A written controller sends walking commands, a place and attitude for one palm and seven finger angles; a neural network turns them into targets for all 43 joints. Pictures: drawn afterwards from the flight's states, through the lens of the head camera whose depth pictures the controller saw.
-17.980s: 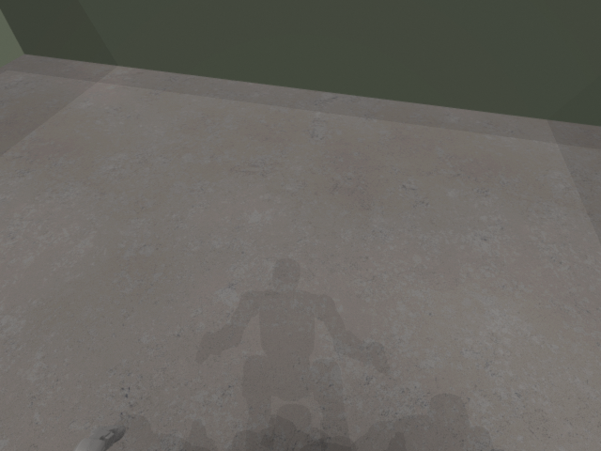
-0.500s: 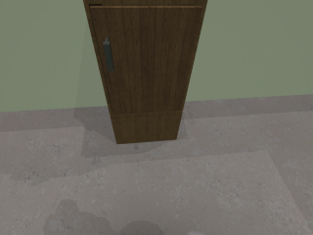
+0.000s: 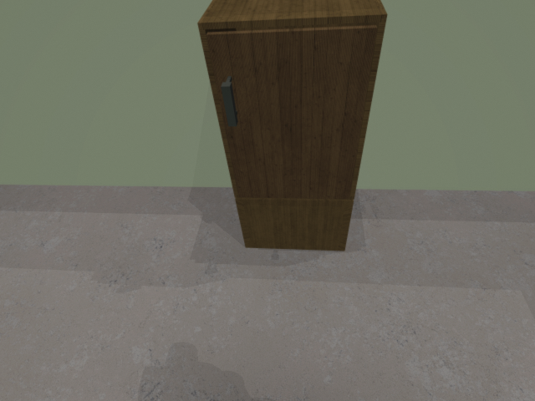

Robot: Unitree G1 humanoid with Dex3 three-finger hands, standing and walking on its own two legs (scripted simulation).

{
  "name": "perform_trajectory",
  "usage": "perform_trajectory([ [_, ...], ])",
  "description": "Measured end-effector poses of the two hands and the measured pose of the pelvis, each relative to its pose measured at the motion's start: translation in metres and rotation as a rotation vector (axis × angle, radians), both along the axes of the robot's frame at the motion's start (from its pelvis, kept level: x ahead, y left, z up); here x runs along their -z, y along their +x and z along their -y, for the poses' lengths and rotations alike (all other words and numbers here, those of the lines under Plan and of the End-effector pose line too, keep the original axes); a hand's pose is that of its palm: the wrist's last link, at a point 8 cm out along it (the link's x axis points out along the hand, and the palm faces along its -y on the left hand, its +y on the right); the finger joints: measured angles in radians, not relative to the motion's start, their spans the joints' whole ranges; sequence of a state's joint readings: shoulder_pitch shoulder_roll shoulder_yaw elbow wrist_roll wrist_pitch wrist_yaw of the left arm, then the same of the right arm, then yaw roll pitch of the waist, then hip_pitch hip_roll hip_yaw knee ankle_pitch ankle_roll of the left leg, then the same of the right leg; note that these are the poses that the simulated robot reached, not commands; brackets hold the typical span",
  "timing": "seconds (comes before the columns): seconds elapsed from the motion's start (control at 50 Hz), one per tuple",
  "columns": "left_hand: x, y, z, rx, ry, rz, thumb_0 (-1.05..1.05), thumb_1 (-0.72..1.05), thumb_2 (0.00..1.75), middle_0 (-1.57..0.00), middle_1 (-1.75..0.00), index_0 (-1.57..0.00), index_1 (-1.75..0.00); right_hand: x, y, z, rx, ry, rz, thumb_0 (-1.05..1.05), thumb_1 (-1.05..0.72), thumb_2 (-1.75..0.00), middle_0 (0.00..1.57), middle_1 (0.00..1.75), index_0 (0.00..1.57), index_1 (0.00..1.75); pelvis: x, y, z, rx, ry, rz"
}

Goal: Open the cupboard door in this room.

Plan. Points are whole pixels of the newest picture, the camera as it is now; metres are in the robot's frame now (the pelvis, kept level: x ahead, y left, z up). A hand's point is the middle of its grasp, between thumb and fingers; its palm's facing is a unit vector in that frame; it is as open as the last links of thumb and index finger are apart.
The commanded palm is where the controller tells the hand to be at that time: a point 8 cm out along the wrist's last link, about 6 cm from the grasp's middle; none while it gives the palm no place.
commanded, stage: take the last steps up to it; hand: left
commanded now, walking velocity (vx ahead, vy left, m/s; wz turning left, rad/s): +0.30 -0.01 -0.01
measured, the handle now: (231, 101) +0.86 +0.17 +0.01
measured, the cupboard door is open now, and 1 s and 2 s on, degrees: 0 0 0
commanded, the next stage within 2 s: come to a stop and stand still in 1.00 s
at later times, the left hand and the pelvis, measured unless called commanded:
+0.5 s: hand out of the picture +0.05 +0.23 -0.18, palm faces +0.06 -0.98 -0.16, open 7.4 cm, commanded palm none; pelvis +0.06 +0.05 -0.01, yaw -1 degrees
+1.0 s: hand (219, 321) +0.31 +0.14 -0.17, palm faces -0.01 -0.97 -0.23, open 7.2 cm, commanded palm none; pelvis +0.24 -0.04 -0.01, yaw -1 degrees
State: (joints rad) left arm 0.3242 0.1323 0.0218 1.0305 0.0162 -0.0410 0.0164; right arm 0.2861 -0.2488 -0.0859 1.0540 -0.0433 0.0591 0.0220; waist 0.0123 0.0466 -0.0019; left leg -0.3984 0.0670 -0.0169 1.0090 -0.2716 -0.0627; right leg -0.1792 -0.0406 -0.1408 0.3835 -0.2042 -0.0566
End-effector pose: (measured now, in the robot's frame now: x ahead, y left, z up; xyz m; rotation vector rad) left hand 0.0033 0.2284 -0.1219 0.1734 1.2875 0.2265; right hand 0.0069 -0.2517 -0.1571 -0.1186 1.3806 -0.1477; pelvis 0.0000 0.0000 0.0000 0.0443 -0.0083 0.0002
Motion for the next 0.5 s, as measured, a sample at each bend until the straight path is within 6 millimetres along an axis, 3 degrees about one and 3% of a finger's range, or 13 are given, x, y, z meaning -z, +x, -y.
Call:
perform_trajectory([
  [0.08,0.006,-0.039,0.003,-0.057,-0.037,-0.082,0.01,0.91,0.89,-0.2,-0.3,-0.2,-0.3,-0.005,0.018,-0.01,-0.046,0.0,0.011,0.01,-0.91,-0.9,0.19,0.3,0.2,0.29,-0.001,0.003,-0.005,-0.011,-0.007,-0.009],
  [0.18,0.014,-0.087,0.001,-0.131,-0.093,-0.207,0.01,0.9,0.89,-0.2,-0.3,-0.2,-0.3,-0.013,0.061,-0.038,-0.106,-0.005,0.09,0.01,-0.91,-0.9,0.19,0.3,0.2,0.29,0.0,0.007,-0.02,-0.014,-0.026,-0.008],
  [0.28,0.033,-0.109,-0.012,-0.151,-0.15,-0.324,0.01,0.9,0.89,-0.2,-0.3,-0.2,-0.3,-0.016,0.097,-0.073,-0.111,-0.021,0.217,0.01,-0.91,-0.9,0.2,0.3,0.2,0.3,0.012,0.017,-0.042,-0.002,-0.056,0.01],
  [0.36,0.034,-0.077,-0.029,-0.087,-0.155,-0.322,0.01,0.9,0.89,-0.2,-0.3,-0.2,-0.3,-0.024,0.097,-0.076,-0.028,-0.052,0.258,-0.02,-0.94,-0.9,0.2,0.3,0.21,0.3,0.008,0.031,-0.052,0.017,-0.054,0.025],
  [0.5,0.033,0.042,-0.053,-0.013,-0.098,-0.115,0.01,0.91,0.9,-0.19,-0.3,-0.2,-0.3,-0.017,0.055,-0.07,0.019,-0.059,0.072,-0.01,-0.94,-0.9,0.2,0.3,0.2,0.3,0.005,0.065,-0.05,0.026,-0.034,0.02],
])
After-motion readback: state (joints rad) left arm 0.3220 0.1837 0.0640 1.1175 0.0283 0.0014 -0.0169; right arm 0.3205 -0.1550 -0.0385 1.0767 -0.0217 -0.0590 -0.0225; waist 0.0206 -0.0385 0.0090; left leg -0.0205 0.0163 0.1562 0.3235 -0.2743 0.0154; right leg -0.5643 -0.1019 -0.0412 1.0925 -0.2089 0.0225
